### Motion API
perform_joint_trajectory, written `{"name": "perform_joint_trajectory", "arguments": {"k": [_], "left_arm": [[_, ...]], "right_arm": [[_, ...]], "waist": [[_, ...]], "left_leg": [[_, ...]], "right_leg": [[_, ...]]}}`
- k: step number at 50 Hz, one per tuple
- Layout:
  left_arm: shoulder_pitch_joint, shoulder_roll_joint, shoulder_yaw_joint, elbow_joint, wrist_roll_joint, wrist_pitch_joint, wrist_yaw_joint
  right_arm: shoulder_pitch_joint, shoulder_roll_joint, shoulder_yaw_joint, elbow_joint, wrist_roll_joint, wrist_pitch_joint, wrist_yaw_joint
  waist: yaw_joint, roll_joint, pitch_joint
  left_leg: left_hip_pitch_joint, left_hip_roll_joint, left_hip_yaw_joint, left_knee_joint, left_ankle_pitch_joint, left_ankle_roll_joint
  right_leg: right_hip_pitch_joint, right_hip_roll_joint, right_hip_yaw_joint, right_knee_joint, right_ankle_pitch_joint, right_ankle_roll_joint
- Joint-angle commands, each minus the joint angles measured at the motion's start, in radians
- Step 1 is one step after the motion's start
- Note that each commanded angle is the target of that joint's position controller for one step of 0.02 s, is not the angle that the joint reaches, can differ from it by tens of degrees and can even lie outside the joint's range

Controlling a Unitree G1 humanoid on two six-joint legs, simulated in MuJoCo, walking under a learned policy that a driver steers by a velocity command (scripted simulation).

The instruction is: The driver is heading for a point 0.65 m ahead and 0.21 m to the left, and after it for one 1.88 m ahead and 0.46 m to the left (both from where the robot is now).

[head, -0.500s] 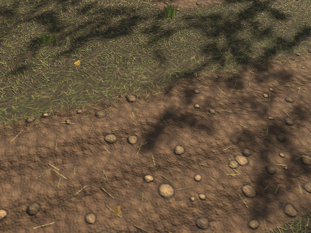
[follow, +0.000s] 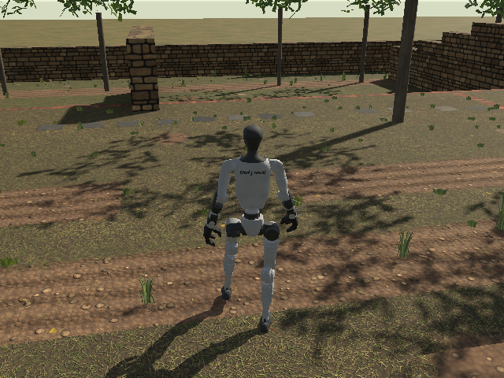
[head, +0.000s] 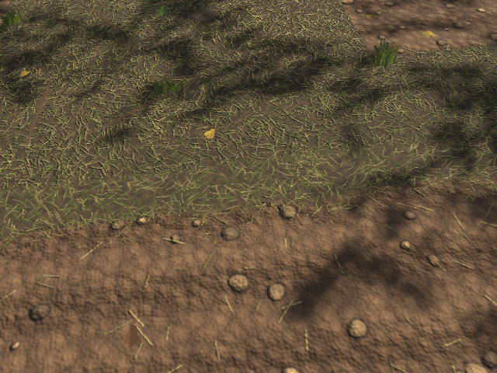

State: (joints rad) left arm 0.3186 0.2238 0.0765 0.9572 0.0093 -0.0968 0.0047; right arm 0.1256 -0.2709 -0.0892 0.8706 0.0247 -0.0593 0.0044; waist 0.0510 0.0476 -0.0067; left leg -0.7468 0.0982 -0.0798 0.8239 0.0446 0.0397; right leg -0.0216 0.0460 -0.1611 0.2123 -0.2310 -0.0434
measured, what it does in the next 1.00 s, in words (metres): walks ahead, turning left: left foot, then right foot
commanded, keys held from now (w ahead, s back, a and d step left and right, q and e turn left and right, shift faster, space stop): w+q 0.78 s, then q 0.18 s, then e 0.04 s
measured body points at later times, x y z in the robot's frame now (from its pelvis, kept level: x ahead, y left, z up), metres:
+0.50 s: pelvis +0.28 +0.07 +0.00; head +0.31 +0.09 +0.45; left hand +0.40 +0.37 -0.09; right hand +0.42 -0.19 -0.11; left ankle +0.24 +0.13 -0.74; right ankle +0.49 -0.09 -0.68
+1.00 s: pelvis +0.53 +0.10 +0.00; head +0.57 +0.13 +0.45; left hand +0.42 +0.38 -0.12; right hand +0.84 -0.01 -0.09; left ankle +0.56 +0.30 -0.68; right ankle +0.56 +0.00 -0.74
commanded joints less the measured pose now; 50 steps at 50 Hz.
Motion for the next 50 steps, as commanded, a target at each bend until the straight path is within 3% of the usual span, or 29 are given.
{"name": "perform_joint_trajectory", "arguments": {"k": [1, 5, 7, 8, 9, 10, 11, 12, 13, 14, 15, 16, 19, 22, 25, 30, 32, 33, 34, 35, 36, 37, 38, 39, 40, 42, 44, 47, 50], "left_arm": [[-0.046, 0.14, 0.022, -0.052, -0.008, -0.016, 0.013], [0.01, 0.166, 0.029, -0.023, -0.021, 0.012, 0.017], [-0.007, 0.204, 0.039, -0.033, -0.025, 0.028, 0.026], [-0.01, 0.219, 0.043, -0.037, -0.025, 0.037, 0.032], [-0.025, 0.232, 0.044, -0.042, -0.024, 0.047, 0.037], [-0.039, 0.231, 0.041, -0.056, -0.024, 0.046, 0.04], [0.036, 0.113, 0.006, -0.099, 0.012, 0.026, 0.025], [0.023, 0.092, -0.014, -0.131, -0.009, -0.024, 0.003], [-0.104, 0.165, 0.009, -0.158, -0.048, -0.055, -0.011], [-0.148, 0.162, 0.006, -0.172, -0.055, -0.066, -0.011], [-0.151, 0.156, 0.01, -0.16, -0.033, -0.064, 0.0], [-0.14, 0.167, 0.02, -0.157, -0.015, -0.051, 0.008], [-0.129, 0.136, 0.022, -0.178, 0.0, -0.013, 0.013], [-0.245, 0.111, 0.012, -0.221, 0.008, -0.004, 0.017], [-0.347, 0.092, 0.0, -0.253, -0.002, -0.011, 0.005], [-0.414, 0.145, 0.009, -0.296, -0.019, -0.03, -0.019], [-0.362, 0.166, 0.017, -0.289, -0.021, -0.043, -0.024], [-0.278, 0.183, 0.028, -0.266, -0.017, -0.048, -0.021], [-0.146, 0.223, 0.043, -0.246, 0.0, -0.053, -0.014], [0.002, 0.307, 0.063, -0.231, 0.019, -0.048, -0.006], [0.045, 0.295, 0.064, -0.2, -0.003, -0.033, -0.014], [-0.01, 0.198, 0.039, -0.228, -0.015, -0.027, -0.013], [-0.061, 0.162, 0.026, -0.238, -0.011, -0.016, -0.008], [-0.108, 0.144, 0.017, -0.237, -0.004, -0.009, -0.008], [-0.142, 0.123, 0.008, -0.234, 0.003, -0.007, -0.006], [-0.165, 0.127, 0.008, -0.224, 0.007, -0.012, -0.006], [-0.17, 0.16, 0.02, -0.21, 0.002, -0.014, -0.004], [-0.185, 0.197, 0.032, -0.203, -0.007, 0.007, 0.011], [-0.146, 0.203, 0.028, -0.177, -0.018, 0.026, 0.017]], "right_arm": [[-0.098, 0.0, 0.016, -0.083, -0.006, -0.004, 0.021], [-0.188, -0.015, 0.02, -0.147, -0.001, 0.002, 0.049], [-0.164, -0.045, 0.008, -0.165, -0.002, 0.005, 0.062], [-0.109, -0.069, -0.004, -0.162, 0.0, 0.007, 0.063], [0.012, -0.108, -0.025, -0.138, 0.003, 0.01, 0.061], [0.181, -0.175, -0.059, -0.098, 0.001, 0.014, 0.047], [0.263, -0.282, -0.083, -0.083, 0.0, 0.017, 0.026], [0.277, -0.274, -0.068, -0.104, -0.004, 0.009, 0.026], [0.267, -0.203, -0.048, -0.103, -0.018, 0.005, 0.023], [0.2, -0.16, -0.038, -0.114, -0.011, -0.002, 0.02], [0.121, -0.132, -0.028, -0.132, -0.006, -0.007, 0.02], [0.071, -0.105, -0.018, -0.149, -0.01, -0.01, 0.017], [0.068, -0.121, -0.018, -0.161, -0.013, -0.016, 0.006], [0.115, -0.157, -0.029, -0.155, -0.008, -0.015, -0.011], [0.159, -0.158, -0.03, -0.148, -0.002, -0.006, -0.017], [0.217, -0.147, -0.028, -0.13, 0.004, 0.006, -0.023], [0.207, -0.15, -0.03, -0.139, -0.002, 0.012, -0.028], [0.192, -0.132, -0.023, -0.148, -0.004, 0.013, -0.029], [0.176, -0.086, -0.006, -0.167, -0.01, 0.008, -0.024], [0.27, -0.03, 0.011, -0.188, -0.002, 0.001, -0.024], [0.33, -0.063, 0.015, -0.202, 0.017, -0.004, -0.024], [0.272, -0.159, -0.007, -0.188, 0.02, 0.0, -0.025], [0.185, -0.177, -0.014, -0.203, 0.008, 0.007, -0.024], [0.144, -0.162, -0.015, -0.217, -0.004, 0.011, -0.022], [0.125, -0.147, -0.02, -0.226, -0.007, 0.016, -0.02], [0.154, -0.103, -0.016, -0.234, 0.001, 0.03, -0.017], [0.138, -0.081, -0.01, -0.26, -0.004, 0.041, -0.019], [0.104, -0.062, 0.0, -0.276, -0.008, 0.047, -0.008], [0.013, -0.039, 0.01, -0.303, -0.014, 0.04, 0.012]], "waist": [[-0.005, -0.085, 0.071], [0.006, -0.086, 0.091], [-0.029, -0.126, 0.046], [-0.065, -0.15, 0.005], [-0.134, -0.153, -0.056], [-0.218, -0.116, -0.139], [-0.163, 0.123, -0.249], [-0.144, 0.15, -0.394], [-0.183, 0.063, -0.309], [-0.154, 0.009, -0.191], [-0.103, -0.066, -0.113], [-0.064, -0.064, -0.074], [-0.023, -0.028, -0.047], [-0.056, -0.005, -0.013], [-0.101, 0.031, -0.004], [-0.119, 0.053, -0.003], [-0.084, 0.084, -0.013], [-0.037, 0.086, -0.047], [0.027, 0.048, -0.151], [0.03, -0.157, -0.308], [0.01, -0.386, -0.352], [0.031, -0.24, -0.214], [0.034, -0.162, -0.111], [0.012, -0.123, -0.042], [-0.012, -0.129, 0.008], [-0.05, -0.157, 0.024], [-0.062, -0.15, 0.009], [-0.056, -0.142, -0.038], [-0.019, -0.13, -0.049]], "left_leg": [[0.061, -0.007, 0.055, -0.123, 0.111, 0.012], [0.012, -0.029, 0.107, -0.201, -0.029, 0.045], [0.114, -0.085, 0.172, -0.202, -0.15, 0.074], [0.201, -0.122, 0.2, -0.195, -0.211, 0.093], [0.36, -0.159, 0.212, -0.23, -0.216, 0.121], [0.647, -0.152, 0.14, -0.294, -0.155, 0.164], [1.057, 0.104, -0.307, -0.293, -0.143, 0.311], [1.214, 0.253, -0.768, -0.484, -0.271, 0.436], [1.167, 0.211, -0.635, -0.517, -0.261, 0.36], [1.015, 0.171, -0.483, -0.52, -0.197, 0.315], [0.842, 0.128, -0.375, -0.533, -0.103, 0.283], [0.712, 0.096, -0.305, -0.556, -0.024, 0.268], [0.544, 0.057, -0.241, -0.6, 0.053, 0.268], [0.482, 0.009, -0.179, -0.605, 0.05, 0.234], [0.457, -0.028, -0.163, -0.584, -0.056, 0.186], [0.578, 0.025, -0.302, -0.478, -0.158, 0.169], [0.606, 0.033, -0.35, -0.411, -0.129, 0.155], [0.591, -0.001, -0.34, -0.342, -0.083, 0.132], [0.509, -0.051, -0.284, -0.152, -0.085, 0.097], [0.225, -0.178, -0.144, 0.18, -0.343, 0.02], [-0.009, -0.172, -0.095, 0.393, -0.655, -0.004], [-0.081, -0.108, -0.115, 0.485, -0.577, -0.013], [-0.079, -0.074, -0.074, 0.496, -0.492, -0.017], [-0.046, -0.045, -0.059, 0.458, -0.431, -0.019], [-0.007, -0.022, -0.059, 0.417, -0.398, -0.022], [0.069, -0.007, -0.028, 0.366, -0.4, -0.038], [0.063, -0.008, -0.003, 0.281, -0.37, -0.063], [0.115, -0.011, 0.04, 0.104, -0.192, -0.07], [0.226, -0.044, 0.07, -0.082, -0.072, -0.052]], "right_leg": [[-0.073, -0.273, 0.036, -0.1, 0.37, -0.101], [0.116, -0.327, -0.005, -0.009, 0.529, -0.085], [0.155, -0.332, -0.033, 0.107, 0.843, -0.066], [0.163, -0.331, -0.042, 0.208, 0.997, -0.057], [0.132, -0.314, -0.054, 0.376, 1.061, -0.04], [-0.033, -0.273, -0.064, 0.625, 0.914, -0.003], [-0.477, -0.135, -0.041, 1.012, 0.148, 0.059], [-0.705, 0.016, 0.185, 1.217, -0.365, 0.068], [-0.811, -0.051, 0.268, 1.235, -0.292, 0.041], [-0.816, -0.098, 0.256, 1.156, -0.199, 0.023], [-0.75, -0.137, 0.247, 1.061, -0.144, 0.028], [-0.67, -0.163, 0.244, 0.989, -0.111, 0.039], [-0.583, -0.167, 0.225, 0.859, -0.06, 0.078], [-0.582, -0.133, 0.209, 0.635, 0.124, 0.104], [-0.505, -0.079, 0.203, 0.412, 0.302, 0.101], [-0.47, -0.048, 0.244, 0.275, 0.252, 0.078], [-0.395, -0.042, 0.237, 0.243, 0.17, 0.05], [-0.276, -0.041, 0.22, 0.204, 0.175, 0.025], [-0.049, -0.137, 0.295, 0.234, 0.168, -0.028], [0.324, -0.366, 0.614, 0.223, 0.082, -0.157], [0.42, -0.496, 0.961, 0.125, -0.171, -0.247], [0.309, -0.457, 0.875, 0.09, -0.308, -0.207], [0.177, -0.411, 0.717, 0.079, -0.245, -0.161], [0.051, -0.366, 0.605, 0.051, -0.134, -0.142], [-0.04, -0.332, 0.512, 0.033, 0.016, -0.133], [-0.134, -0.306, 0.37, 0.018, 0.326, -0.139], [-0.133, -0.305, 0.265, 0.026, 0.591, -0.157], [-0.113, -0.288, 0.141, 0.031, 0.657, -0.146], [-0.12, -0.265, 0.086, 0.047, 0.627, -0.133]]}}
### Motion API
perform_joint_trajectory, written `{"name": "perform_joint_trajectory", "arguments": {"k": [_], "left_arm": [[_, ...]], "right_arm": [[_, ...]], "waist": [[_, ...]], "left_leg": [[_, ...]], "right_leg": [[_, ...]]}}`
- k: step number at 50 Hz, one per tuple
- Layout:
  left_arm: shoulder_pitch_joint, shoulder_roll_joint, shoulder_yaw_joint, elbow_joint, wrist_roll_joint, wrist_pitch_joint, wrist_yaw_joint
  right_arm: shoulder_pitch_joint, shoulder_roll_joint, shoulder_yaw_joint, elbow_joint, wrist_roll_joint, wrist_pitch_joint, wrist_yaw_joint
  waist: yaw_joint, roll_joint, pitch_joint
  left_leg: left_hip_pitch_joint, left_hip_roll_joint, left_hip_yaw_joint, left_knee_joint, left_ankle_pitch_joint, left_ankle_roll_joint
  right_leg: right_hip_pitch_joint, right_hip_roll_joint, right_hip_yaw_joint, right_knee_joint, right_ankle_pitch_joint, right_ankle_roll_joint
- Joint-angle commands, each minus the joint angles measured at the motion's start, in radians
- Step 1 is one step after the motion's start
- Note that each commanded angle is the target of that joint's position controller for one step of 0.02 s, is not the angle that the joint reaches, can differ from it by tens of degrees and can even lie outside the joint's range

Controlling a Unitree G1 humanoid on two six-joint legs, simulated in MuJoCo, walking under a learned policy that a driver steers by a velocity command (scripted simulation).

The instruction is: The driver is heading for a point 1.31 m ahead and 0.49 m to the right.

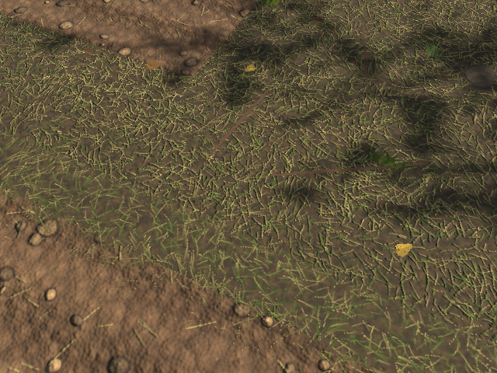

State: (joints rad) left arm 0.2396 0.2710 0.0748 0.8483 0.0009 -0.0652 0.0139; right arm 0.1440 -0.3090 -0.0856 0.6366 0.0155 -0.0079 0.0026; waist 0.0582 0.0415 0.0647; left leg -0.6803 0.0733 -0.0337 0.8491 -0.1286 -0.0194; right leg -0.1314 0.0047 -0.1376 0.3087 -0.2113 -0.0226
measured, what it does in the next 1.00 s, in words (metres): walks ahead, turning right: left foot, then right foot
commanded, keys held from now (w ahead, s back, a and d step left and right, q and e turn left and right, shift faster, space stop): e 1.00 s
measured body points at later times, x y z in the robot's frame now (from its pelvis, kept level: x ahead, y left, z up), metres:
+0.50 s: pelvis +0.09 +0.00 -0.02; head +0.11 -0.02 +0.43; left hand +0.24 +0.27 -0.12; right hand +0.22 -0.29 -0.12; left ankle +0.17 +0.14 -0.75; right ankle +0.08 -0.10 -0.74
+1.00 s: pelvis +0.11 -0.01 -0.01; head +0.14 -0.03 +0.44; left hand +0.37 +0.19 -0.10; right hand +0.14 -0.33 -0.11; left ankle +0.18 +0.11 -0.73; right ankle +0.08 -0.10 -0.75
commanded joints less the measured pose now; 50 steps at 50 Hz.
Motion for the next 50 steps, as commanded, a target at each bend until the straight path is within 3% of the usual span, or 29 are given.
{"name": "perform_joint_trajectory", "arguments": {"k": [1, 4, 5, 6, 7, 8, 9, 10, 12, 14, 17, 21, 24, 25, 26, 27, 28, 29, 31, 32, 34, 39, 45, 48, 50], "left_arm": [[-0.046, 0.161, 0.029, -0.055, -0.016, -0.003, 0.004], [-0.039, 0.179, 0.026, -0.031, -0.038, 0.003, -0.011], [-0.05, 0.178, 0.023, -0.026, -0.045, 0.003, -0.014], [-0.021, 0.155, 0.014, -0.013, -0.04, -0.001, -0.019], [-0.009, 0.111, -0.007, -0.031, -0.006, -0.012, -0.024], [0.123, 0.023, -0.046, -0.019, 0.011, -0.013, -0.036], [0.1, 0.093, -0.029, -0.002, -0.02, 0.004, -0.037], [0.023, 0.152, -0.009, -0.028, -0.04, 0.021, -0.033], [-0.01, 0.153, 0.002, -0.029, -0.025, 0.062, -0.003], [0.043, 0.131, 0.007, -0.02, -0.02, 0.1, 0.017], [0.049, 0.1, 0.01, -0.035, -0.014, 0.122, 0.027], [-0.017, 0.098, 0.008, -0.084, -0.009, 0.122, 0.008], [0.041, 0.107, 0.019, -0.078, -0.006, 0.119, -0.014], [0.074, 0.118, 0.027, -0.064, 0.003, 0.12, -0.017], [0.084, 0.176, 0.042, -0.072, 0.012, 0.118, -0.01], [0.059, 0.279, 0.056, -0.117, 0.006, 0.116, 0.008], [0.076, 0.301, 0.057, -0.134, 0.052, 0.093, -0.005], [0.032, 0.279, 0.053, -0.141, 0.055, 0.07, -0.01], [-0.072, 0.204, 0.035, -0.163, 0.004, 0.059, 0.002], [-0.086, 0.186, 0.028, -0.17, -0.006, 0.06, 0.01], [-0.055, 0.165, 0.02, -0.173, -0.003, 0.062, 0.021], [-0.006, 0.193, 0.035, -0.182, -0.012, 0.074, 0.035], [-0.042, 0.215, 0.047, -0.217, -0.01, 0.093, 0.023], [-0.075, 0.213, 0.047, -0.236, -0.019, 0.102, 0.02], [-0.116, 0.206, 0.045, -0.252, -0.033, 0.11, 0.024]], "right_arm": [[-0.028, 0.002, 0.008, -0.077, -0.007, -0.014, 0.019], [-0.031, -0.021, 0.002, -0.076, -0.019, -0.024, 0.026], [0.012, -0.034, -0.005, -0.056, -0.025, -0.03, 0.022], [0.06, -0.077, -0.019, -0.036, -0.035, -0.035, 0.012], [0.134, -0.158, -0.034, -0.032, -0.058, -0.036, -0.004], [0.121, -0.143, -0.015, -0.043, -0.08, -0.028, -0.015], [0.127, -0.078, -0.001, -0.037, -0.058, -0.016, -0.009], [0.09, -0.081, -0.001, -0.032, -0.039, -0.012, -0.006], [0.001, -0.095, -0.005, -0.023, -0.026, -0.008, -0.012], [-0.075, -0.107, -0.013, -0.017, -0.038, -0.005, -0.022], [-0.118, -0.081, -0.012, -0.001, -0.04, -0.006, -0.035], [-0.112, -0.093, -0.02, 0.035, -0.032, 0.002, -0.051], [-0.134, -0.11, -0.025, 0.055, -0.004, 0.016, -0.054], [-0.119, -0.093, -0.023, 0.07, 0.008, 0.021, -0.054], [-0.059, -0.054, -0.018, 0.092, 0.003, 0.028, -0.05], [-0.053, -0.018, -0.008, 0.063, -0.034, 0.03, -0.045], [-0.178, -0.052, -0.018, 0.023, -0.031, 0.023, -0.053], [-0.191, -0.081, -0.029, 0.026, -0.012, 0.024, -0.058], [-0.129, -0.098, -0.043, 0.075, -0.022, 0.031, -0.071], [-0.112, -0.096, -0.045, 0.081, -0.029, 0.031, -0.073], [-0.098, -0.078, -0.043, 0.085, -0.022, 0.022, -0.068], [-0.131, -0.049, -0.027, 0.077, -0.013, 0.005, -0.06], [-0.12, -0.069, -0.023, 0.081, -0.003, -0.016, -0.035], [-0.086, -0.081, -0.024, 0.086, 0.0, -0.031, -0.021], [-0.02, -0.088, -0.029, 0.105, 0.0, -0.04, -0.011]], "waist": [[-0.02, -0.122, -0.124], [-0.043, -0.128, -0.129], [-0.075, -0.121, -0.141], [-0.094, -0.093, -0.17], [-0.11, -0.008, -0.279], [-0.066, 0.174, -0.428], [-0.104, 0.144, -0.483], [-0.109, 0.109, -0.383], [-0.076, 0.065, -0.245], [-0.024, 0.099, -0.186], [-0.015, 0.108, -0.171], [-0.037, 0.112, -0.181], [0.004, 0.099, -0.184], [0.012, 0.06, -0.165], [-0.009, -0.121, -0.108], [-0.054, -0.397, -0.052], [0.026, -0.337, -0.096], [-0.003, -0.243, -0.077], [-0.053, -0.168, -0.08], [-0.064, -0.174, -0.093], [-0.063, -0.159, -0.136], [-0.033, -0.172, -0.148], [-0.025, -0.2, -0.142], [-0.038, -0.207, -0.163], [-0.085, -0.196, -0.17]], "left_leg": [[0.183, -0.031, 0.023, -0.156, 0.101, 0.016], [0.264, -0.058, 0.027, -0.302, 0.067, 0.054], [0.351, -0.079, 0.044, -0.4, 0.133, 0.072], [0.489, -0.075, 0.042, -0.471, 0.292, 0.097], [0.719, 0.096, -0.099, -0.376, 0.787, 0.151], [0.97, 0.362, -0.338, -0.312, 1.058, 0.351], [0.903, 0.356, -0.348, -0.344, 0.895, 0.377], [0.835, 0.299, -0.283, -0.381, 0.742, 0.338], [0.644, 0.252, -0.207, -0.465, 0.45, 0.28], [0.44, 0.221, -0.123, -0.543, 0.274, 0.264], [0.362, 0.207, -0.032, -0.578, 0.121, 0.256], [0.399, 0.241, -0.006, -0.567, 0.066, 0.247], [0.399, 0.236, 0.036, -0.49, 0.019, 0.187], [0.369, 0.199, 0.076, -0.414, -0.064, 0.135], [0.257, 0.109, 0.168, -0.207, -0.2, 0.042], [-0.009, -0.047, 0.201, 0.089, -0.524, -0.059], [-0.037, -0.091, 0.028, 0.245, -0.556, -0.04], [-0.043, -0.067, -0.02, 0.301, -0.455, -0.017], [-0.041, -0.041, -0.038, 0.292, -0.295, -0.011], [-0.014, -0.047, -0.038, 0.304, -0.246, -0.019], [0.008, -0.066, -0.041, 0.298, -0.19, -0.03], [0.021, -0.08, -0.061, 0.056, -0.166, -0.063], [0.19, -0.111, -0.063, -0.134, -0.221, -0.066], [0.267, -0.122, -0.064, -0.253, -0.218, -0.049], [0.403, -0.117, -0.044, -0.468, -0.053, -0.024]], "right_leg": [[0.008, -0.228, 0.07, -0.036, 0.599, -0.155], [0.059, -0.244, 0.123, 0.05, 0.591, -0.139], [0.055, -0.223, 0.128, 0.11, 0.582, -0.117], [0.018, -0.177, 0.117, 0.201, 0.555, -0.079], [-0.111, -0.115, 0.083, 0.364, 0.296, -0.018], [-0.338, -0.047, 0.126, 0.616, -0.399, 0.055], [-0.351, -0.06, 0.219, 0.709, -0.553, 0.074], [-0.417, -0.072, 0.21, 0.769, -0.54, 0.08], [-0.443, -0.089, 0.191, 0.777, -0.432, 0.098], [-0.331, -0.076, 0.154, 0.779, -0.326, 0.119], [-0.279, -0.079, 0.127, 0.722, -0.236, 0.105], [-0.235, -0.088, 0.106, 0.567, -0.169, 0.065], [-0.117, -0.054, 0.056, 0.361, -0.069, 0.01], [-0.07, -0.029, 0.059, 0.264, -0.023, -0.023], [-0.031, -0.119, 0.241, 0.099, 0.104, -0.084], [0.029, -0.351, 0.588, 0.041, 0.386, -0.22], [-0.071, -0.4, 0.693, -0.045, 0.273, -0.326], [-0.078, -0.342, 0.62, -0.051, 0.153, -0.282], [-0.066, -0.262, 0.504, -0.022, 0.099, -0.177], [-0.072, -0.242, 0.477, -0.013, 0.141, -0.167], [-0.025, -0.217, 0.451, 0.004, 0.222, -0.169], [0.072, -0.199, 0.484, 0.033, 0.228, -0.18], [-0.007, -0.183, 0.578, 0.065, 0.272, -0.207], [0.014, -0.169, 0.636, 0.108, 0.386, -0.196], [-0.019, -0.122, 0.632, 0.155, 0.352, -0.147]]}}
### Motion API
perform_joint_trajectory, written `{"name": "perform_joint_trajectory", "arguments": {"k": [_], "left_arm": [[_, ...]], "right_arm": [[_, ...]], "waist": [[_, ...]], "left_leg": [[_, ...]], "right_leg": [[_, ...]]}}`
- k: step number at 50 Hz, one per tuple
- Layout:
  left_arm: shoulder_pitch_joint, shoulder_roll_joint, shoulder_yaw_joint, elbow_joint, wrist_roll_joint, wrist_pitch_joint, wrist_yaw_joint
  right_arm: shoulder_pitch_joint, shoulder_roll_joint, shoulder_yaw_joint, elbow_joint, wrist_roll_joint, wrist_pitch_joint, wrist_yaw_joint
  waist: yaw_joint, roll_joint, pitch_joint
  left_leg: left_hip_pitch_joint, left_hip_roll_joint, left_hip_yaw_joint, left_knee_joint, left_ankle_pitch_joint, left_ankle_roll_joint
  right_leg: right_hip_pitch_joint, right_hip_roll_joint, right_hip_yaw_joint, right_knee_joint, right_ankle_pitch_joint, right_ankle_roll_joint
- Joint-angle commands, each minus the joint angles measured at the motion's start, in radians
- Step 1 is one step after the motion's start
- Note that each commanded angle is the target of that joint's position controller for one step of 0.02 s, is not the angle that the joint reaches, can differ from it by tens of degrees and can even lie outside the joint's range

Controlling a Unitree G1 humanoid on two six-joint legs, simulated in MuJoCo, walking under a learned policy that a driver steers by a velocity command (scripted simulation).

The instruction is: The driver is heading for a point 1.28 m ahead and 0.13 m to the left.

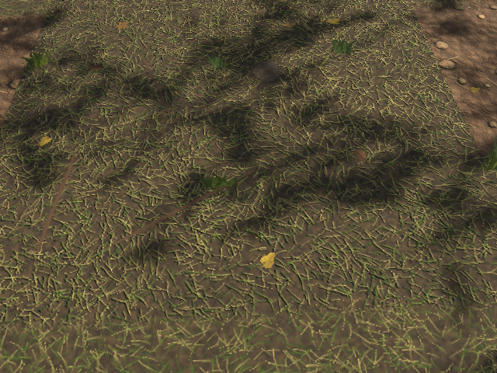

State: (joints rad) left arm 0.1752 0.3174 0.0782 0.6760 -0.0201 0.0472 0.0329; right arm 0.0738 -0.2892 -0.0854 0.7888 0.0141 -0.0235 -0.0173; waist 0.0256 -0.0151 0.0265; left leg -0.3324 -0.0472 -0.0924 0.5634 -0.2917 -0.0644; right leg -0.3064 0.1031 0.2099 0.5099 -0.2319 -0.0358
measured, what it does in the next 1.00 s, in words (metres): steps on the spot: left foot, then right foot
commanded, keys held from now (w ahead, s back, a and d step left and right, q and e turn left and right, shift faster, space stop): e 0.12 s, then no key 0.88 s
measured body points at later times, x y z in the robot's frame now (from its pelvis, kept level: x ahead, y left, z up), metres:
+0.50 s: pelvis +0.00 -0.02 +0.00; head +0.02 -0.04 +0.45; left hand +0.20 +0.21 -0.09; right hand +0.07 -0.31 -0.13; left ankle +0.02 +0.13 -0.74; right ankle -0.02 -0.13 -0.74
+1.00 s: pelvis +0.01 -0.04 +0.00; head +0.02 -0.04 +0.45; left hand +0.17 +0.20 -0.12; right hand +0.04 -0.32 -0.13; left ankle +0.02 +0.12 -0.74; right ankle -0.02 -0.13 -0.74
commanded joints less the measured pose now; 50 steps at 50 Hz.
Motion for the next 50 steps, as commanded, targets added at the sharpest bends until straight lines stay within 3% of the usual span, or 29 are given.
{"name": "perform_joint_trajectory", "arguments": {"k": [1, 2, 3, 4, 5, 6, 7, 9, 13, 17, 19, 20, 21, 22, 23, 24, 25, 27, 29, 31, 35, 50], "left_arm": [[-0.043, 0.134, 0.035, -0.088, -0.01, 0.0, 0.009], [0.015, 0.073, 0.019, -0.087, 0.006, -0.002, 0.005], [0.027, 0.109, 0.033, -0.116, -0.001, -0.012, 0.001], [0.049, 0.189, 0.055, -0.095, 0.012, -0.02, -0.002], [0.052, 0.212, 0.069, -0.072, 0.003, -0.016, -0.005], [0.064, 0.187, 0.068, -0.052, 0.001, -0.004, -0.002], [0.053, 0.162, 0.06, -0.054, 0.005, 0.004, -0.001], [0.021, 0.106, 0.041, -0.074, 0.0, 0.004, -0.006], [-0.033, 0.062, 0.013, -0.106, 0.009, -0.004, -0.009], [-0.015, 0.072, 0.009, -0.098, 0.009, -0.003, -0.017], [0.048, 0.066, 0.01, -0.065, 0.013, -0.005, -0.022], [0.049, 0.091, 0.014, -0.069, 0.018, -0.004, -0.019], [0.071, 0.155, 0.022, -0.081, 0.026, -0.002, -0.008], [0.006, 0.146, 0.01, -0.084, 0.047, -0.007, -0.013], [-0.035, 0.082, -0.004, -0.099, 0.048, -0.021, -0.023], [-0.051, 0.057, -0.014, -0.085, 0.05, -0.033, -0.027], [-0.06, 0.073, -0.009, -0.079, 0.047, -0.04, -0.026], [-0.055, 0.074, -0.013, -0.064, 0.04, -0.049, -0.026], [-0.031, 0.049, -0.022, -0.059, 0.044, -0.047, -0.026], [-0.025, 0.058, -0.021, -0.05, 0.041, -0.049, -0.027], [-0.023, 0.053, -0.02, -0.037, 0.036, -0.046, -0.024], [0.008, 0.049, -0.015, 0.075, 0.031, -0.048, -0.019]], "right_arm": [[0.08, -0.142, -0.04, -0.038, -0.006, -0.024, 0.008], [0.076, -0.205, -0.05, -0.05, -0.024, -0.015, 0.0], [0.07, -0.236, -0.053, -0.05, -0.056, -0.007, 0.002], [0.039, -0.186, -0.041, -0.074, -0.048, -0.009, 0.0], [-0.001, -0.134, -0.026, -0.088, -0.039, -0.008, -0.005], [-0.029, -0.117, -0.02, -0.096, -0.029, -0.004, -0.008], [-0.027, -0.108, -0.015, -0.094, -0.016, -0.001, -0.012], [0.011, -0.122, -0.013, -0.08, -0.019, 0.008, -0.017], [0.039, -0.154, -0.019, -0.071, -0.019, 0.02, -0.016], [0.047, -0.18, -0.019, -0.057, -0.003, 0.026, 0.0], [0.04, -0.162, -0.006, -0.044, 0.013, 0.027, 0.004], [0.09, -0.134, 0.006, -0.022, 0.009, 0.018, 0.007], [0.113, -0.077, 0.028, -0.03, -0.033, 0.007, 0.016], [0.11, -0.041, 0.039, -0.044, -0.036, 0.001, 0.013], [0.06, -0.1, 0.029, -0.04, -0.033, 0.007, 0.005], [0.049, -0.104, 0.027, -0.036, -0.028, 0.008, 0.004], [0.053, -0.097, 0.028, -0.019, -0.03, 0.011, 0.0], [0.064, -0.113, 0.03, -0.012, -0.036, 0.017, -0.001], [0.09, -0.137, 0.026, 0.019, -0.025, 0.013, 0.006], [0.077, -0.118, 0.03, 0.034, -0.028, 0.009, 0.007], [0.093, -0.114, 0.032, 0.073, -0.024, 0.004, 0.002], [0.099, -0.118, 0.033, 0.178, -0.018, 0.015, -0.02]], "waist": [[-0.051, -0.101, -0.147], [-0.006, 0.119, -0.171], [0.012, 0.313, -0.125], [0.005, 0.219, -0.117], [0.013, 0.159, -0.1], [0.022, 0.133, -0.082], [0.004, 0.138, -0.066], [-0.016, 0.153, -0.06], [-0.05, 0.186, -0.103], [-0.053, 0.207, -0.101], [-0.012, 0.183, -0.09], [-0.017, 0.138, -0.097], [-0.043, -0.048, -0.16], [-0.075, -0.222, -0.145], [-0.039, -0.157, -0.114], [-0.049, -0.154, -0.096], [-0.05, -0.149, -0.088], [-0.053, -0.148, -0.057], [-0.04, -0.07, -0.031], [-0.037, -0.027, -0.022], [-0.039, -0.004, -0.045], [-0.045, 0.0, -0.036]], "left_leg": [[0.174, 0.081, -0.026, -0.234, 0.22, 0.05], [0.293, 0.289, -0.21, -0.239, 0.403, 0.134], [0.28, 0.443, -0.422, -0.248, 0.581, 0.317], [0.259, 0.476, -0.402, -0.246, 0.554, 0.368], [0.237, 0.403, -0.288, -0.231, 0.503, 0.323], [0.231, 0.336, -0.199, -0.222, 0.437, 0.276], [0.231, 0.313, -0.165, -0.219, 0.442, 0.269], [0.224, 0.275, -0.094, -0.229, 0.488, 0.279], [0.274, 0.289, -0.053, -0.213, 0.523, 0.294], [0.226, 0.301, -0.049, -0.193, 0.508, 0.289], [0.169, 0.275, -0.028, -0.144, 0.44, 0.242], [0.101, 0.249, -0.01, -0.119, 0.346, 0.175], [-0.001, 0.173, 0.069, 0.028, 0.119, 0.085], [-0.023, 0.111, 0.104, 0.016, -0.157, 0.031], [0.017, 0.118, 0.088, 0.037, -0.161, 0.005], [0.029, 0.113, 0.088, 0.002, -0.084, 0.005], [0.06, 0.107, 0.091, -0.044, 0.006, 0.004], [0.119, 0.124, 0.068, -0.113, 0.155, 0.005], [0.126, 0.121, 0.082, -0.113, 0.145, 0.022], [0.126, 0.119, 0.08, -0.128, 0.165, 0.021], [0.147, 0.122, 0.079, -0.141, 0.197, 0.012], [0.181, 0.12, 0.085, -0.149, 0.201, 0.019]], "right_leg": [[0.078, -0.176, 0.254, 0.004, 0.235, -0.088], [-0.058, -0.061, 0.108, 0.212, -0.113, -0.031], [-0.261, 0.05, -0.032, 0.392, -0.446, 0.024], [-0.296, -0.032, -0.03, 0.587, -0.418, 0.062], [-0.294, -0.05, -0.039, 0.655, -0.346, 0.08], [-0.302, -0.06, -0.053, 0.683, -0.29, 0.099], [-0.321, -0.062, -0.056, 0.705, -0.246, 0.116], [-0.298, -0.057, -0.1, 0.655, -0.209, 0.133], [-0.198, -0.094, -0.149, 0.406, -0.214, 0.136], [-0.022, -0.094, -0.213, 0.147, -0.152, 0.109], [0.129, -0.075, -0.241, -0.12, 0.053, 0.064], [0.242, -0.111, -0.183, -0.186, 0.17, 0.034], [0.378, -0.29, 0.025, -0.165, 0.456, -0.015], [0.248, -0.404, 0.113, -0.144, 0.469, -0.149], [0.191, -0.365, 0.098, -0.163, 0.33, -0.181], [0.175, -0.318, 0.057, -0.165, 0.242, -0.146], [0.163, -0.272, 0.019, -0.158, 0.163, -0.106], [0.117, -0.241, -0.002, -0.155, 0.122, -0.062], [0.099, -0.201, -0.038, -0.155, 0.06, -0.033], [0.114, -0.19, -0.047, -0.132, 0.103, -0.03], [0.144, -0.181, -0.063, -0.11, 0.213, -0.036], [0.135, -0.149, -0.106, -0.11, 0.228, -0.02]]}}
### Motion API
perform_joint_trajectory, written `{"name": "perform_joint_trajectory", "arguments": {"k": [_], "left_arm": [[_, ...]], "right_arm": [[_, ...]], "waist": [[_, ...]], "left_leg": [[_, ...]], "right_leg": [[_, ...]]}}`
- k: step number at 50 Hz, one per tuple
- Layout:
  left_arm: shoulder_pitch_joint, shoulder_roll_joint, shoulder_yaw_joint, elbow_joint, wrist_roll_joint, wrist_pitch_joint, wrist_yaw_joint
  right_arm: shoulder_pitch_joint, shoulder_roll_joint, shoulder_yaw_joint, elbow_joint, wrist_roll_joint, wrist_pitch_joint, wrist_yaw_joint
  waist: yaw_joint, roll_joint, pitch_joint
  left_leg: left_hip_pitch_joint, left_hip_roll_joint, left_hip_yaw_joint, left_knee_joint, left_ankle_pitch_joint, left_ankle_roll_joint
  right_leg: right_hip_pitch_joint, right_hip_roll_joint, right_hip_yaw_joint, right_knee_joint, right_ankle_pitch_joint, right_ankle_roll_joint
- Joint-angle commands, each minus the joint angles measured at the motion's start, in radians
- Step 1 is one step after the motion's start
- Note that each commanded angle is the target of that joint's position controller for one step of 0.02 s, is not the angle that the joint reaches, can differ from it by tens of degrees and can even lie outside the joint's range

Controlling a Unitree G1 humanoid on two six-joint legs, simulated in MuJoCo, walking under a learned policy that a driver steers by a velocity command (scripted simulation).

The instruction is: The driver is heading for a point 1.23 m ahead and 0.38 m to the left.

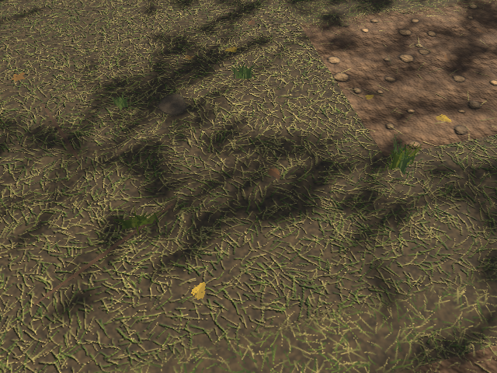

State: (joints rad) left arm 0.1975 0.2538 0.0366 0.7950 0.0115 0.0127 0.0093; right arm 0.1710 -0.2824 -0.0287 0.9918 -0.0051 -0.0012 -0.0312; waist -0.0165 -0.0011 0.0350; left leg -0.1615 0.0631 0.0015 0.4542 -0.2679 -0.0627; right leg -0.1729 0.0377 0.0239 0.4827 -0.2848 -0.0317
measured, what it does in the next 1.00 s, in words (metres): walks ahead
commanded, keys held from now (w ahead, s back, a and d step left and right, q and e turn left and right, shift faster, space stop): no key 0.38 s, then w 0.62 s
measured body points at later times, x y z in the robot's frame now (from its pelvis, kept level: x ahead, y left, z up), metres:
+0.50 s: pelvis +0.00 +0.01 +0.00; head +0.00 +0.01 +0.45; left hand +0.06 +0.28 -0.14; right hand +0.04 -0.26 -0.15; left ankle -0.02 +0.15 -0.73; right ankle -0.02 -0.10 -0.74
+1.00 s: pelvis +0.18 +0.05 +0.00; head +0.21 +0.07 +0.45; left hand +0.41 +0.27 -0.11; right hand +0.07 -0.19 -0.13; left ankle +0.01 +0.14 -0.74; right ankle +0.37 -0.09 -0.70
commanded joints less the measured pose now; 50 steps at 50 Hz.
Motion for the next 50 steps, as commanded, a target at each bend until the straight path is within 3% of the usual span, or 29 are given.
{"name": "perform_joint_trajectory", "arguments": {"k": [1, 19, 20, 22, 24, 25, 26, 28, 30, 31, 32, 33, 34, 35, 37, 38, 39, 41, 44, 47, 50], "left_arm": [[-0.011, 0.113, 0.026, -0.035, -0.001, -0.014, 0.006], [0.022, 0.103, 0.013, 0.107, -0.008, -0.017, 0.019], [0.037, 0.102, 0.013, 0.122, -0.01, -0.015, 0.021], [0.05, 0.136, 0.025, 0.131, -0.022, -0.009, 0.025], [0.099, 0.173, 0.038, 0.14, -0.028, -0.02, 0.023], [0.123, 0.197, 0.046, 0.149, -0.032, -0.031, 0.021], [0.12, 0.196, 0.048, 0.148, -0.032, -0.043, 0.021], [0.062, 0.174, 0.044, 0.127, -0.037, -0.061, 0.017], [-0.047, 0.166, 0.041, 0.096, -0.054, -0.057, 0.013], [-0.064, 0.137, 0.034, 0.085, -0.046, -0.057, 0.011], [-0.074, 0.064, 0.012, 0.071, -0.029, -0.063, 0.004], [-0.082, 0.056, 0.013, 0.027, -0.037, -0.081, 0.01], [-0.065, 0.094, 0.022, 0.039, -0.06, -0.094, 0.009], [-0.04, 0.101, 0.023, 0.054, -0.07, -0.105, 0.0], [-0.049, 0.116, 0.034, 0.07, -0.048, -0.117, -0.006], [-0.065, 0.119, 0.04, 0.07, -0.037, -0.117, -0.012], [-0.072, 0.096, 0.037, 0.069, -0.034, -0.114, -0.02], [-0.114, 0.061, 0.029, 0.056, -0.031, -0.106, -0.029], [-0.252, 0.023, 0.011, 0.003, -0.034, -0.103, -0.033], [-0.341, 0.026, 0.003, -0.028, -0.041, -0.104, -0.043], [-0.387, 0.045, 0.004, -0.056, -0.045, -0.112, -0.058]], "right_arm": [[0.002, -0.123, -0.024, -0.019, 0.001, -0.007, -0.006], [0.034, -0.09, -0.018, 0.064, 0.002, -0.001, -0.016], [0.053, -0.08, -0.017, 0.075, 0.004, 0.0, -0.017], [0.045, -0.071, -0.017, 0.07, 0.014, 0.0, -0.019], [0.002, -0.048, -0.012, 0.036, 0.016, -0.02, -0.013], [-0.008, -0.032, -0.009, 0.022, 0.021, -0.035, -0.005], [-0.011, -0.037, -0.011, 0.014, 0.029, -0.05, 0.004], [0.012, -0.044, -0.014, 0.01, 0.041, -0.077, 0.023], [0.153, -0.039, -0.022, 0.072, 0.036, -0.093, 0.032], [0.239, -0.052, -0.033, 0.116, 0.021, -0.091, 0.034], [0.361, -0.107, -0.048, 0.137, 0.013, -0.089, 0.03], [0.431, -0.213, -0.065, 0.136, 0.01, -0.098, 0.043], [0.353, -0.157, -0.045, 0.117, 0.002, -0.112, 0.045], [0.285, -0.102, -0.031, 0.087, 0.011, -0.122, 0.044], [0.226, -0.083, -0.021, 0.059, 0.013, -0.123, 0.052], [0.239, -0.043, -0.009, 0.058, 0.007, -0.116, 0.052], [0.267, -0.042, -0.006, 0.063, 0.003, -0.111, 0.048], [0.308, -0.048, -0.005, 0.067, 0.002, -0.099, 0.036], [0.308, -0.076, -0.006, 0.05, -0.001, -0.087, 0.017], [0.352, -0.094, -0.012, 0.057, 0.006, -0.087, 0.011], [0.364, -0.097, -0.021, 0.065, 0.017, -0.082, 0.009]], "waist": [[-0.002, -0.014, -0.042], [0.001, -0.002, -0.012], [0.001, -0.011, -0.032], [0.016, -0.05, 0.014], [0.045, -0.141, 0.087], [0.05, -0.192, 0.107], [0.046, -0.199, 0.127], [0.011, -0.17, 0.125], [-0.075, -0.115, 0.077], [-0.098, -0.059, 0.047], [-0.127, 0.143, -0.016], [-0.128, 0.335, -0.019], [-0.081, 0.203, 0.043], [-0.049, 0.133, 0.097], [-0.025, 0.089, 0.1], [-0.029, 0.084, 0.08], [-0.031, 0.116, 0.063], [-0.04, 0.099, 0.053], [-0.061, 0.078, 0.085], [-0.078, 0.096, 0.112], [-0.059, 0.097, 0.128]], "left_leg": [[0.01, 0.008, -0.008, -0.04, 0.176, 0.018], [-0.009, -0.009, 0.003, -0.05, 0.152, 0.025], [-0.006, -0.026, 0.023, -0.04, 0.059, 0.028], [-0.089, -0.071, 0.071, 0.046, -0.195, 0.048], [-0.227, -0.086, 0.085, 0.192, -0.243, 0.064], [-0.259, -0.069, 0.063, 0.279, -0.211, 0.081], [-0.291, -0.038, 0.022, 0.338, -0.217, 0.103], [-0.301, -0.001, -0.008, 0.295, -0.265, 0.148], [0.006, -0.044, 0.06, 0.021, -0.053, 0.163], [0.151, -0.06, 0.037, -0.01, 0.025, 0.143], [0.284, 0.117, -0.226, -0.134, -0.093, 0.181], [0.339, 0.316, -0.651, -0.295, -0.236, 0.318], [0.279, 0.353, -0.696, -0.308, -0.316, 0.35], [0.264, 0.312, -0.587, -0.304, -0.304, 0.317], [0.26, 0.236, -0.393, -0.31, -0.086, 0.246], [0.257, 0.192, -0.3, -0.309, 0.063, 0.217], [0.248, 0.175, -0.242, -0.306, 0.201, 0.216], [0.251, 0.148, -0.157, -0.302, 0.376, 0.223], [0.164, 0.118, -0.089, -0.341, 0.395, 0.219], [0.144, 0.131, -0.066, -0.374, 0.366, 0.226], [0.229, 0.175, -0.054, -0.345, 0.438, 0.223]], "right_leg": [[0.0, -0.082, 0.078, -0.083, 0.277, -0.023], [-0.014, -0.062, 0.047, -0.088, 0.219, -0.007], [-0.006, -0.054, 0.042, -0.097, 0.105, -0.012], [-0.052, -0.069, 0.089, -0.138, -0.314, -0.054], [-0.076, -0.196, 0.283, -0.256, -0.568, -0.132], [-0.086, -0.277, 0.405, -0.311, -0.606, -0.182], [-0.099, -0.323, 0.471, -0.337, -0.58, -0.211], [-0.072, -0.336, 0.445, -0.318, -0.459, -0.2], [-0.198, -0.227, 0.252, -0.231, -0.298, -0.126], [-0.271, -0.152, 0.154, -0.104, -0.193, -0.088], [-0.382, -0.048, 0.004, 0.22, -0.127, -0.019], [-0.573, 0.041, -0.023, 0.464, -0.283, 0.007], [-0.64, -0.027, 0.07, 0.632, -0.276, -0.009], [-0.692, -0.073, 0.088, 0.678, -0.159, -0.03], [-0.693, -0.13, 0.051, 0.627, 0.009, -0.039], [-0.655, -0.145, 0.032, 0.595, 0.063, -0.036], [-0.62, -0.146, 0.01, 0.561, 0.095, -0.024], [-0.613, -0.138, -0.028, 0.495, 0.142, 0.006], [-0.545, -0.11, -0.066, 0.274, 0.246, 0.03], [-0.469, -0.081, -0.09, 0.131, 0.321, 0.024], [-0.462, -0.077, -0.071, 0.052, 0.315, -0.014]]}}
Velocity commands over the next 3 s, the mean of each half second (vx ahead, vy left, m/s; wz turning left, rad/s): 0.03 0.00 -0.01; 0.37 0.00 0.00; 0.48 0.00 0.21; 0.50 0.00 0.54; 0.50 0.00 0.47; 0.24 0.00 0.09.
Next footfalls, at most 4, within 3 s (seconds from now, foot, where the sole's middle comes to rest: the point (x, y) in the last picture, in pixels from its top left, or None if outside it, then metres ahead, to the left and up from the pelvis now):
1.10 right None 0.43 -0.07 -0.78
1.64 left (186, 307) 0.71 0.21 -0.78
2.14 right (215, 214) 1.05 0.13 -0.78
2.64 left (107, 204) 1.10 0.51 -0.78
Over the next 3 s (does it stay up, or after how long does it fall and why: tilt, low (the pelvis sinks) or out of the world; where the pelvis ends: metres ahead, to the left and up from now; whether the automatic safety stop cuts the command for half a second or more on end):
stays up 1.11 0.38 0.00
